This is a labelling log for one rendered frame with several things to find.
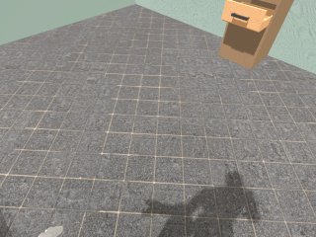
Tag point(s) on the handle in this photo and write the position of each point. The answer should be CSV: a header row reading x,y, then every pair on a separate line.
x,y
239,16

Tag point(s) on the cabinet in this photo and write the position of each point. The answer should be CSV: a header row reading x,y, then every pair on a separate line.
x,y
246,47

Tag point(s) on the drawer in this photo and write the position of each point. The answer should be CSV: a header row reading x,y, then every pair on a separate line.
x,y
259,17

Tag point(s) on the left robot hand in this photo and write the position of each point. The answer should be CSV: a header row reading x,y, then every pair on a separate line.
x,y
52,231

